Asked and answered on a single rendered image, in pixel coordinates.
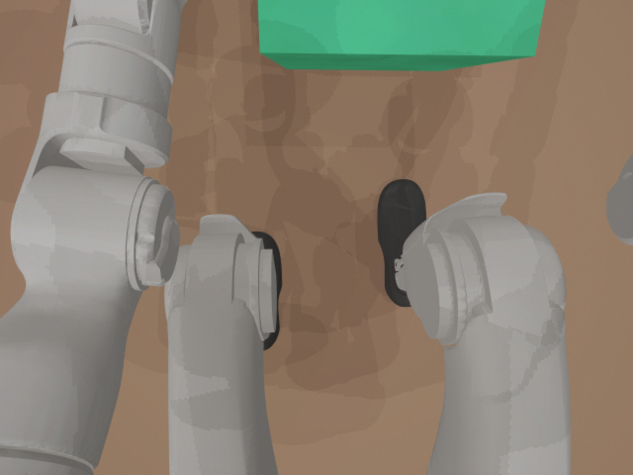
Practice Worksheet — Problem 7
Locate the robot right upper arm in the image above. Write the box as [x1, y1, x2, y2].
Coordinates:
[606, 154, 633, 245]

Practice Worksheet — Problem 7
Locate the carton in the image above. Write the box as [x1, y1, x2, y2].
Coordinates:
[258, 0, 546, 71]

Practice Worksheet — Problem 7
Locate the left robot forearm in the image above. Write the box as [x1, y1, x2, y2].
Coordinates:
[11, 0, 188, 272]

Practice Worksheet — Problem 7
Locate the left robot foot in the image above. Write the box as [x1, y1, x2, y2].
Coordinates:
[252, 232, 282, 350]

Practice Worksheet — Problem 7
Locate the robot left upper arm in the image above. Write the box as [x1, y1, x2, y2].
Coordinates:
[0, 166, 180, 475]

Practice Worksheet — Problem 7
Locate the left robot thigh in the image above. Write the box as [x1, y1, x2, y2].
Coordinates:
[167, 233, 279, 475]

